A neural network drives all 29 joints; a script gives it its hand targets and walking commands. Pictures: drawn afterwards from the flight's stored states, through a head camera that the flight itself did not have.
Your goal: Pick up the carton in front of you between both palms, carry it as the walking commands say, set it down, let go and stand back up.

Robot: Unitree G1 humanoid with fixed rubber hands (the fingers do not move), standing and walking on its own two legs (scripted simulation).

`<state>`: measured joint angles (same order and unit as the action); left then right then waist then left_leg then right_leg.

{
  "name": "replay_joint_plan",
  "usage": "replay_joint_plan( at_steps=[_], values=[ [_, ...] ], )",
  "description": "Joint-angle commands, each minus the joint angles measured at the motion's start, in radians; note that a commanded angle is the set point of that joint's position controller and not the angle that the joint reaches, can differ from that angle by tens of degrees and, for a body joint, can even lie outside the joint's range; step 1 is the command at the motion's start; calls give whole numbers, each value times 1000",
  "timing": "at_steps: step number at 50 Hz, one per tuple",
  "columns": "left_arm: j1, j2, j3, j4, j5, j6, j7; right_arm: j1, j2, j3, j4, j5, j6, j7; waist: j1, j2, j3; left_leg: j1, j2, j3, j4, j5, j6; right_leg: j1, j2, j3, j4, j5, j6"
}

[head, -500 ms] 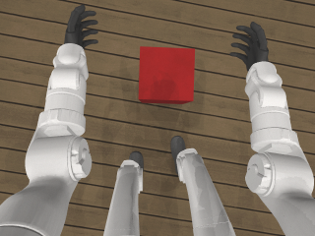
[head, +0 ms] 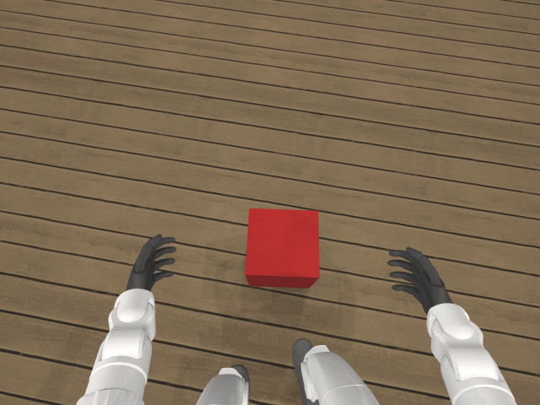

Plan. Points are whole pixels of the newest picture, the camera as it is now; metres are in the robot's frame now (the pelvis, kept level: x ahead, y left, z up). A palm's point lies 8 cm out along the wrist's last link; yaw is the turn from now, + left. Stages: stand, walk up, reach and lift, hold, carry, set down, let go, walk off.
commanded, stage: let go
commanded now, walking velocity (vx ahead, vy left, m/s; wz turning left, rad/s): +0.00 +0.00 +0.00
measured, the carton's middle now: (281, 251) +0.44 -0.05 -0.63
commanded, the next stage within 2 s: stand in 0.74 s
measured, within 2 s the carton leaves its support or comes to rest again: neither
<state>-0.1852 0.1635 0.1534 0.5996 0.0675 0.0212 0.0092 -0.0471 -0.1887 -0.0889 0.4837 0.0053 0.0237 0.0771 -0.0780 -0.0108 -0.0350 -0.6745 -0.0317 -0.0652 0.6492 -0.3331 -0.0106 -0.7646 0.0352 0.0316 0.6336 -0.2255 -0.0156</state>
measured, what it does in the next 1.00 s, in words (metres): stands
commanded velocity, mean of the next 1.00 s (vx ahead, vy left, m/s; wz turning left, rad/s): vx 0.00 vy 0.00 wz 0.00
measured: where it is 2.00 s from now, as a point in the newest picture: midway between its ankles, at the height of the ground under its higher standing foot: (273, 401)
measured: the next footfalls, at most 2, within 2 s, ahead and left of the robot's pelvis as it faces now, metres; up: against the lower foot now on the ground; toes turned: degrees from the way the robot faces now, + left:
none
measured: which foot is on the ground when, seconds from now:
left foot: down 0.00-1.00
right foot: down 0.00-1.00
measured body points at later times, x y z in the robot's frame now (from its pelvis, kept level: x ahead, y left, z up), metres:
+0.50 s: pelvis +0.02 +0.03 +0.02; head +0.04 +0.02 +0.47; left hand +0.19 +0.26 -0.05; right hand +0.20 -0.21 -0.05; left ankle -0.03 +0.13 -0.72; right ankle +0.03 -0.10 -0.72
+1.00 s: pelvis +0.03 +0.01 +0.02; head +0.04 -0.01 +0.47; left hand +0.17 +0.30 -0.06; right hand +0.18 -0.28 -0.08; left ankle -0.03 +0.13 -0.72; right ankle +0.03 -0.10 -0.72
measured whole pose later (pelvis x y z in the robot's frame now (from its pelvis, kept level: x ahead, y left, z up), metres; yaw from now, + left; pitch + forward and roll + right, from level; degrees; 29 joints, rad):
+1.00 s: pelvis +0.03 +0.01 +0.02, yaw +0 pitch +0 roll +0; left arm 0.20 0.32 0.06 0.70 0.05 0.02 0.01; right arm 0.20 -0.34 -0.05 0.64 -0.04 0.03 -0.01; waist 0.00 0.05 0.01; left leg -0.15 -0.02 -0.07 0.51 -0.36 0.00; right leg -0.25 0.04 0.03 0.52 -0.27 -0.01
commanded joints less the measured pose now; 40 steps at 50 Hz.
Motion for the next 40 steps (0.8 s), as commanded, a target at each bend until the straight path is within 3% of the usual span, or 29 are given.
replay_joint_plan(
  at_steps=[1,6,15,23,28,29,32,37,38,40],
  values=[
    [71,96,1,-114,-12,-37,-9,107,-85,5,-133,13,-32,-10,12,-19,-408,62,-24,44,-134,200,10,697,-29,36,-37,492,44],
    [200,101,-33,-155,-29,-43,-20,189,-96,26,-163,19,-33,-10,38,33,-227,268,-4,34,-216,239,4,687,-7,2,-142,340,39],
    [338,107,-83,-230,-52,15,-53,237,-130,21,-150,5,27,-4,67,64,5,379,22,28,-323,213,-6,770,19,-29,-218,210,30],
    [347,117,-104,-268,-66,70,-73,250,-133,1,-142,-22,82,-6,61,29,81,403,32,26,-335,224,-3,822,30,-35,-216,208,29],
    [355,121,-99,-271,-58,84,-72,243,-130,1,-152,-25,94,-4,71,41,75,418,29,27,-320,272,-6,838,29,-29,-212,229,26],
    [405,124,-95,-202,-80,56,-49,204,-166,-2,-207,-32,145,-32,67,31,33,473,29,17,-276,382,-14,806,54,-41,-179,199,32],
    [385,122,-105,-230,-76,50,-30,240,-147,20,-191,-26,168,-52,75,55,32,479,23,19,-254,427,-22,759,51,-33,-178,208,26],
    [375,130,-107,-224,-78,56,-29,241,-135,35,-189,-17,183,-66,76,53,38,451,16,30,-255,377,-15,762,43,-19,-175,228,28],
    [377,275,-56,-82,-18,33,2,184,-250,2,-58,-34,107,-99,102,97,63,378,50,7,-217,201,-24,624,-65,15,-178,176,35],
    [366,273,-60,-58,-8,11,13,210,-224,6,-30,-45,49,-104,82,53,35,436,57,-20,-225,69,-14,561,-79,53,-203,55,21]
  ],
)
